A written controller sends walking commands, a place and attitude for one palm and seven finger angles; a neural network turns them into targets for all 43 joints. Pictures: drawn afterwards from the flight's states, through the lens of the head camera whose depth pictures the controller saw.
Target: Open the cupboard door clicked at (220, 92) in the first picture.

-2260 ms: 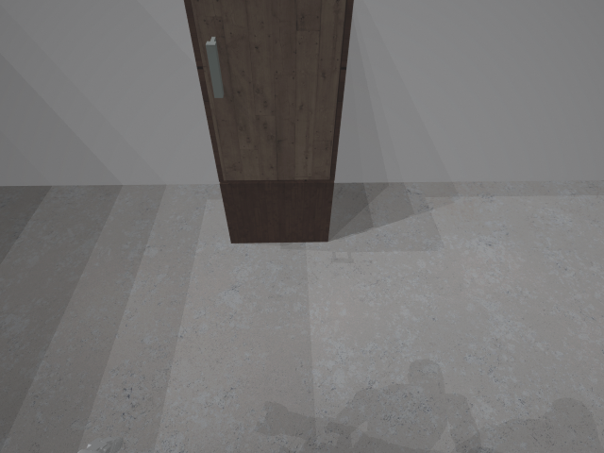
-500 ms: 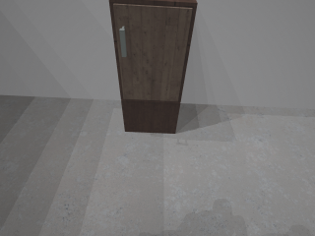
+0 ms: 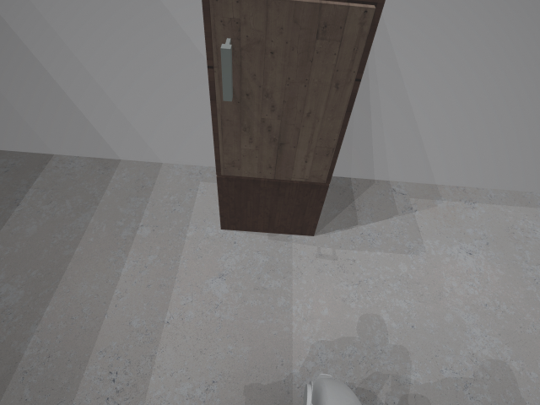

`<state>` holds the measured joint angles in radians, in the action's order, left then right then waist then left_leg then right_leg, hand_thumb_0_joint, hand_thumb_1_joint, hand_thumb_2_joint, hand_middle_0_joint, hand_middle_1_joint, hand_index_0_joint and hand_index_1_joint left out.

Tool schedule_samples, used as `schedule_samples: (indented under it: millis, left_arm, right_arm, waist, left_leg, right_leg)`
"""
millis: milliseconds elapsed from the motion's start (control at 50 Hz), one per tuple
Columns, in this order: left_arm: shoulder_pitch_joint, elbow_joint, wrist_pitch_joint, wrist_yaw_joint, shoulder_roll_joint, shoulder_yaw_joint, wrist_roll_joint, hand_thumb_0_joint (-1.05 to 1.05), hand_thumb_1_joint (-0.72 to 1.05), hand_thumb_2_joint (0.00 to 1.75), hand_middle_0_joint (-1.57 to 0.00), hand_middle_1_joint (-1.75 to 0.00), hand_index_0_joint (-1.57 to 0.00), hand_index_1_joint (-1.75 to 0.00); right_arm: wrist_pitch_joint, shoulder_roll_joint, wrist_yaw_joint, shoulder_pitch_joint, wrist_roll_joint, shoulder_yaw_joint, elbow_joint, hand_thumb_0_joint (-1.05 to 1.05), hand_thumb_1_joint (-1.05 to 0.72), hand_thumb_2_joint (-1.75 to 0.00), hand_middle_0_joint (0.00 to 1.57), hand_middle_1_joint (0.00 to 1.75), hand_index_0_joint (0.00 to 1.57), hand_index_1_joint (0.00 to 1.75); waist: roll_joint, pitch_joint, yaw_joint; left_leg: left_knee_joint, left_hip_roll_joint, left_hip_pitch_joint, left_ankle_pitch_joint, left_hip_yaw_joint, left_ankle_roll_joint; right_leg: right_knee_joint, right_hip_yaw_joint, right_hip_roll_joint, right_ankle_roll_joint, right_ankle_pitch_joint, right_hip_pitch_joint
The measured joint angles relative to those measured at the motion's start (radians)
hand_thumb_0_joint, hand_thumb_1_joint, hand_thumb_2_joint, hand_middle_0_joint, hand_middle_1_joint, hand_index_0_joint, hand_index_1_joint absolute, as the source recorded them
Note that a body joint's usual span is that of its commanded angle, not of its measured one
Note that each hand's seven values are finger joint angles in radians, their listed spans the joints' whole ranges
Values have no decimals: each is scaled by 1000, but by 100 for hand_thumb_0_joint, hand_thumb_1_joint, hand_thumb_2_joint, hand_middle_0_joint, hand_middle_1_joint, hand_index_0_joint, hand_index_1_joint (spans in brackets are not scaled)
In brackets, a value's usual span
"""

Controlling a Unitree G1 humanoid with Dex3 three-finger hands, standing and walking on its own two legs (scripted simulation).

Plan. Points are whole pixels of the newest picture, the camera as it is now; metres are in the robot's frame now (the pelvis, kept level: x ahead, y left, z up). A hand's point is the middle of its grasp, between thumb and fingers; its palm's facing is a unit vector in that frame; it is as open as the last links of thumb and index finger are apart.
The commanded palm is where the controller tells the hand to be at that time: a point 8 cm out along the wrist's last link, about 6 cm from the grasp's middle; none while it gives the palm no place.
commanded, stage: take the last steps up to it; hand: left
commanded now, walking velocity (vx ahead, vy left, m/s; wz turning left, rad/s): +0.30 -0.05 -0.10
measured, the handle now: (228, 70) +0.88 +0.14 +0.03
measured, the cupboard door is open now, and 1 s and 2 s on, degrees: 0 0 0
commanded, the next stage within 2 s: come to a stop and stand still in 0.56 s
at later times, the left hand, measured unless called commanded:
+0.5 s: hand (186, 387) +0.18 +0.14 -0.17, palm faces +0.06 -0.98 -0.18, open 7.3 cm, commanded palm none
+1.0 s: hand (199, 283) +0.38 +0.15 -0.17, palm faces -0.01 -0.96 -0.27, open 7.3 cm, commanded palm none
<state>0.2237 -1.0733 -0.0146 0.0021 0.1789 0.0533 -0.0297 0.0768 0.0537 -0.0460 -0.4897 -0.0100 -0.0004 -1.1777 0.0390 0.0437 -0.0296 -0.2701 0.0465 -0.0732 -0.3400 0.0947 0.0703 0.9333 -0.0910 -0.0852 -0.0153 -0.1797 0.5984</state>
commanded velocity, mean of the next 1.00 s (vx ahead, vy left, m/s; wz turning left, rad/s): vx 0.06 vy -0.02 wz -0.02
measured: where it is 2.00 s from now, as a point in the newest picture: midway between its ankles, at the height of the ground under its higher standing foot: outside the picture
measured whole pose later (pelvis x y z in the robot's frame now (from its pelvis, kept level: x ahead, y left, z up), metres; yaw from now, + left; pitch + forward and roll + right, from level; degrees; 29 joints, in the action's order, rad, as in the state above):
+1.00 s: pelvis +0.31 -0.05 -0.01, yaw -4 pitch -1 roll +2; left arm 0.21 -1.00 -0.02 -0.02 0.19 0.07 -0.03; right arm -0.03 0.16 -0.04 -0.20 -0.02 -0.06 -1.07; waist 0.00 0.09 0.00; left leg -0.57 -0.10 0.22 -0.30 0.17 -0.04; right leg 0.62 -0.08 -0.06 0.01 -0.23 0.33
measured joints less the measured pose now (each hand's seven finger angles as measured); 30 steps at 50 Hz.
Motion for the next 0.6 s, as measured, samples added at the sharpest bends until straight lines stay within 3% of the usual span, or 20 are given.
schedule_samples:
  millis: [80, 140, 160, 220, 240, 280, 340, 420, 500, 600]
  left_arm:
    - [-54, 13, 6, 5, -8, -2, 3, 1, 93, 90, -19, -30, -20, -30]
    - [-76, 33, 30, 5, -16, -4, 1, 1, 92, 90, -19, -30, -20, -30]
    - [-75, 41, 46, 5, -16, -3, -2, 1, 92, 90, -19, -30, -20, -30]
    - [-68, 54, 79, -3, -24, 1, 5, 1, 92, 90, -19, -30, -20, -30]
    - [-57, 53, 80, -6, -25, 1, 8, 1, 92, 90, -19, -30, -20, -30]
    - [-28, 42, 77, -22, -26, 6, 11, 0, 92, 90, -19, -30, -20, -30]
    - [21, 17, 75, -32, -17, 5, 5, 0, 94, 90, -20, -30, -21, -30]
    - [80, -17, 71, -22, -24, -5, 0, 0, 93, 90, -19, -30, -20, -30]
    - [127, -36, 75, -11, -37, -11, 0, 1, 92, 90, -19, -30, -20, -30]
    - [186, -56, 71, -11, -46, -12, 2, 1, 91, 90, -20, -30, -20, -30]
  right_arm:
    - [0, 5, -5, -14, -7, -4, -9, 1, -90, -89, 20, 30, 20, 30]
    - [-9, 16, -4, -27, -4, -10, -23, 1, -90, -89, 20, 30, 20, 30]
    - [-15, 17, -1, -33, 0, -13, -28, 1, -90, -89, 20, 30, 20, 30]
    - [-37, 33, 12, 11, 12, -25, -28, 1, -91, -89, 20, 30, 20, 30]
    - [-43, 40, 16, 32, 10, -31, -20, 1, -91, -89, 20, 30, 20, 30]
    - [-52, 58, 22, 81, 2, -41, 10, 1, -91, -89, 20, 30, 20, 30]
    - [-56, 83, 27, 157, -8, -50, 70, 1, -91, -89, 20, 30, 20, 30]
    - [-56, 104, 33, 238, -10, -59, 129, 1, -92, -89, 19, 30, 19, 30]
    - [-51, 115, 45, 289, -10, -56, 144, 1, -93, -89, 19, 30, 19, 30]
    - [-38, 103, 50, 325, -9, -42, 140, 1, -92, -89, 19, 30, 19, 30]
  waist:
    - [-18, 15, -20]
    - [-38, 19, -21]
    - [-37, 15, -16]
    - [-51, 23, 4]
    - [-51, 19, 9]
    - [-49, 6, 11]
    - [-52, -17, 7]
    - [-56, -36, 9]
    - [-55, -38, 41]
    - [-41, -31, 79]
  left_leg:
    - [-16, -9, -56, -65, 6, -16]
    - [-125, -32, -63, -148, 10, -34]
    - [-232, -40, -32, -177, 11, -39]
    - [-779, -68, 195, -157, -40, -33]
    - [-899, -76, 269, -130, -51, -31]
    - [-1004, -105, 401, -70, -56, -33]
    - [-947, -154, 542, -2, -58, -54]
    - [-724, -192, 609, 67, -42, -83]
    - [-527, -188, 581, 94, -23, -92]
    - [-327, -143, 459, 117, 22, -79]
  right_leg:
    - [-177, -34, 29, 34, -24, -55]
    - [-290, -62, 73, 70, -36, -146]
    - [-325, -65, 78, 90, 2, -183]
    - [-268, -81, 96, 119, -57, -211]
    - [-282, -82, 102, 120, -74, -236]
    - [-336, -81, 109, 113, -77, -285]
    - [-424, -76, 118, 108, -59, -346]
    - [-501, -64, 120, 102, -59, -407]
    - [-530, -55, 117, 85, -87, -458]
    - [-485, -47, 102, 51, -173, -506]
